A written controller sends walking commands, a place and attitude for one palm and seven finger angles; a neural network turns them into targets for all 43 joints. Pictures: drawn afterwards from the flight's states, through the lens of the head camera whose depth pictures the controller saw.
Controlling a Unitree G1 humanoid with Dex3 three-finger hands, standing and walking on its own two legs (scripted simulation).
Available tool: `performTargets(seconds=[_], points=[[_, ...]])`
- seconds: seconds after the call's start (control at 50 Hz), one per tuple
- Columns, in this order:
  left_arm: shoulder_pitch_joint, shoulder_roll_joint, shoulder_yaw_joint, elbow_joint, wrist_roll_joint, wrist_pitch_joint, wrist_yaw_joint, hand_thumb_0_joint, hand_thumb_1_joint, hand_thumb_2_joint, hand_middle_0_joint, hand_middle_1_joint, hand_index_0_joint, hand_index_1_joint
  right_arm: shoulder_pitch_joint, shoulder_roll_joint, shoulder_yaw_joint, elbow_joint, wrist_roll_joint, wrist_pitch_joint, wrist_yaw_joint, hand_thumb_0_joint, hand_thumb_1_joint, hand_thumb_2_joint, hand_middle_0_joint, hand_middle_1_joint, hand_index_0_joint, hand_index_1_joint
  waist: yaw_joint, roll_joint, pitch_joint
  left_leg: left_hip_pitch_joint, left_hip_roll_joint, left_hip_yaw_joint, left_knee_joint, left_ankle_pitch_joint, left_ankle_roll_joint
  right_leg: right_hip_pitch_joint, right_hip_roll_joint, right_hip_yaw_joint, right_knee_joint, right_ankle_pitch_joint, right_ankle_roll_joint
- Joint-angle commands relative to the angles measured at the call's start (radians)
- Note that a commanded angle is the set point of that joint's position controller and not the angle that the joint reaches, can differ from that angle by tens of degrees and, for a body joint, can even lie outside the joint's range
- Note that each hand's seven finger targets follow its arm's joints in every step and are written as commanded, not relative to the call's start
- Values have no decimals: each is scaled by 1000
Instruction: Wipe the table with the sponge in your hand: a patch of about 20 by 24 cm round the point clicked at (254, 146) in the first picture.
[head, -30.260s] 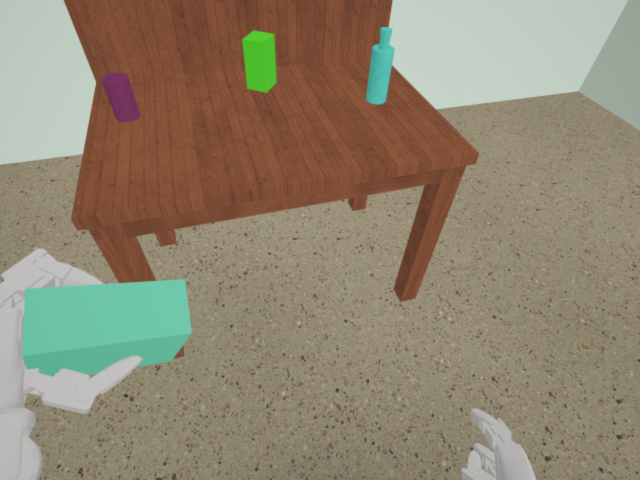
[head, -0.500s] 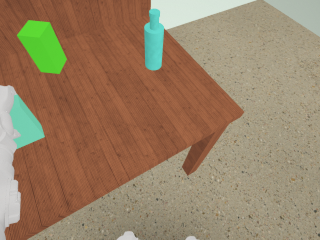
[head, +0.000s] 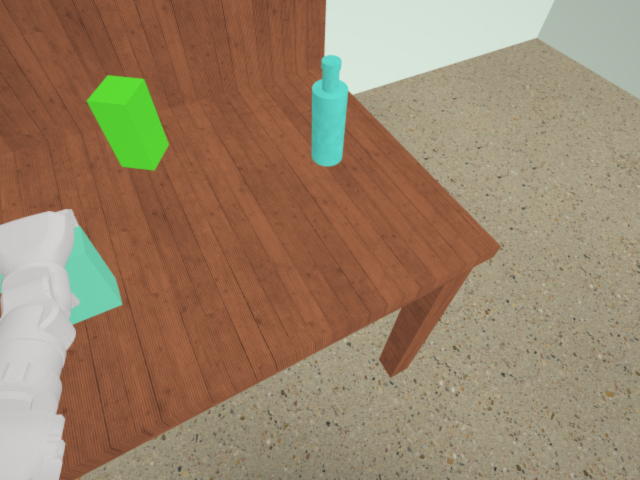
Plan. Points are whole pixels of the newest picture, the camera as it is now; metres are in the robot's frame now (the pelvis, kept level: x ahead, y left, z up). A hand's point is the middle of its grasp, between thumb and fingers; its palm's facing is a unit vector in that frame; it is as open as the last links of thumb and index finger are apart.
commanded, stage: wipe back along the first lane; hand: left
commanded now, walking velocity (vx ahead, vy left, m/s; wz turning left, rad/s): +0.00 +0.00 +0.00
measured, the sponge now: (70, 290) +0.36 +0.37 -0.03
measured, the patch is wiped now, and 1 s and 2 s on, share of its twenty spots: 1.00 1.00 1.00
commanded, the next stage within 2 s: lift the sponge slowly off the table in 1.04 s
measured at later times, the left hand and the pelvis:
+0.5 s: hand (60, 300) +0.32 +0.34 +0.02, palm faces -0.06 +0.00 -1.00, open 9.8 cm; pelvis +0.01 +0.00 +0.01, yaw +1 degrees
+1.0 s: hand (70, 336) +0.28 +0.31 +0.02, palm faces -0.05 -0.02 -1.00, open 9.8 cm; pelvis +0.01 -0.02 +0.01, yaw +2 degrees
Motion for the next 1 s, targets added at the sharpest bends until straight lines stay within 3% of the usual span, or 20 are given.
performTargets(seconds=[0.0,0.02,0.04,0.1,0.12,0.18,0.22,0.26,0.38,0.48,0.52,0.56,0.62,0.66,0.7,0.72,0.76,0.82,0.94,0.98], points=[[-96,114,-36,-62,-1,21,-39,0,100,1300,-1200,-1600,-1200,-1600,10,-162,-54,-97,-2,-29,-10,0,-900,-900,200,300,200,300,3,-16,-192,231,-20,-11,-103,371,16,86,58,-68,-51,270,-86],[-62,141,8,-85,-10,20,-38,0,100,1300,-1200,-1600,-1200,-1600,5,-162,-55,-101,-3,-32,-11,0,-900,-900,200,300,200,300,24,-7,-226,243,-15,-15,-102,409,15,109,57,-65,-47,296,-90],[-35,136,1,-90,-6,25,-38,0,100,1300,-1200,-1600,-1200,-1600,9,-163,-57,-101,-4,-29,-11,0,-900,-900,200,300,200,300,24,-23,-245,252,-20,-16,-99,423,14,121,58,-65,-45,310,-88],[36,63,-38,-134,-22,43,-35,0,100,1300,-1200,-1600,-1200,-1600,-21,-155,-57,-120,-2,-30,-8,0,-900,-900,200,300,200,300,25,-26,-221,257,-17,-10,-99,443,13,131,56,-70,-47,326,-84],[71,79,-9,-156,-35,48,-36,0,100,1300,-1200,-1600,-1200,-1600,-34,-154,-55,-124,0,-31,-7,0,-900,-900,200,300,200,300,40,-9,-221,260,-15,-16,-104,468,11,139,54,-69,-50,331,-88],[39,57,-42,-191,-34,72,-36,0,100,1300,-1200,-1600,-1200,-1600,-49,-155,-52,-125,1,-30,-12,0,-900,-900,200,300,200,300,20,-44,-190,259,-21,-17,-115,407,11,132,52,-72,-60,307,-81],[86,60,-27,-213,-40,86,-36,0,100,1300,-1200,-1600,-1200,-1600,-67,-154,-49,-133,2,-32,-14,0,-900,-900,200,300,200,300,39,-17,-186,266,-19,-23,-122,428,9,142,52,-74,-58,300,-87],[108,10,-74,-232,-38,99,-42,0,100,1300,-1200,-1600,-1200,-1600,-76,-148,-48,-140,2,-31,-14,0,-900,-900,200,300,200,300,31,-29,-174,277,-21,-22,-119,427,9,143,52,-77,-60,298,-85],[168,-42,-104,-313,-42,124,-52,0,100,1300,-1200,-1600,-1200,-1600,-110,-140,-46,-156,3,-35,-15,0,-900,-900,200,300,200,300,40,-37,-173,299,-23,-28,-121,442,6,154,50,-80,-63,317,-86],[200,-15,-78,-337,-46,143,-55,0,100,1300,-1200,-1600,-1200,-1600,-128,-142,-40,-158,3,-36,-24,0,-900,-900,200,300,200,300,46,-69,-160,286,-34,-21,-130,397,8,187,48,-74,-70,331,-86],[223,-20,-76,-365,-46,145,-57,0,100,1300,-1200,-1600,-1200,-1600,-142,-140,-37,-163,3,-37,-24,0,-900,-900,200,300,200,300,56,-32,-158,294,-30,-24,-131,424,4,188,50,-74,-61,332,-91],[244,-77,-123,-389,-46,146,-59,0,100,1300,-1200,-1600,-1200,-1600,-148,-132,-39,-172,3,-40,-23,0,-900,-900,200,300,200,300,48,-46,-154,304,-30,-21,-122,435,6,185,49,-80,-58,341,-88],[316,-69,-97,-424,-54,149,-56,0,100,1300,-1200,-1600,-1200,-1600,-163,-133,-38,-179,1,-44,-21,0,-900,-900,200,300,200,300,65,-53,-165,304,-29,-25,-121,460,3,205,49,-73,-56,374,-90],[345,-118,-137,-459,-63,151,-55,0,100,1300,-1200,-1600,-1200,-1600,-171,-126,-40,-187,1,-47,-19,0,-900,-900,200,300,200,300,59,-68,-166,311,-30,-18,-116,456,7,209,48,-78,-54,382,-85],[375,-112,-132,-481,-65,162,-53,0,100,1300,-1200,-1600,-1200,-1600,-184,-126,-36,-191,1,-50,-20,0,-900,-900,200,300,200,300,61,-72,-146,299,-35,-14,-121,439,7,222,45,-76,-58,394,-84],[378,-70,-86,-486,-69,166,-48,0,100,1300,-1200,-1600,-1200,-1600,-187,-129,-37,-185,1,-50,-23,0,-900,-900,200,300,200,300,69,-79,-146,294,-34,-17,-125,427,6,229,47,-72,-60,389,-86],[359,-99,-123,-496,-66,177,-51,0,100,1300,-1200,-1600,-1200,-1600,-193,-127,-33,-190,2,-50,-29,0,-900,-900,200,300,200,300,59,-85,-124,290,-40,-11,-129,402,8,226,44,-74,-62,384,-83],[370,-58,-85,-500,-62,187,-51,0,100,1300,-1200,-1600,-1200,-1600,-202,-130,-31,-182,2,-50,-34,0,-900,-900,200,300,200,300,73,-72,-125,294,-44,-11,-135,390,6,237,45,-65,-68,382,-87],[457,-99,-115,-563,-66,173,-64,0,100,1300,-1200,-1600,-1200,-1600,-217,-121,-27,-200,2,-61,-31,0,-900,-900,200,300,200,300,82,-73,-142,303,-51,-6,-133,402,8,264,41,-64,-66,425,-85],[458,-100,-117,-561,-64,176,-61,0,100,1300,-1200,-1600,-1200,-1600,-226,-121,-27,-200,4,-61,-33,0,-900,-900,200,300,200,300,75,-95,-98,288,-50,-6,-140,364,8,244,41,-63,-76,390,-82]])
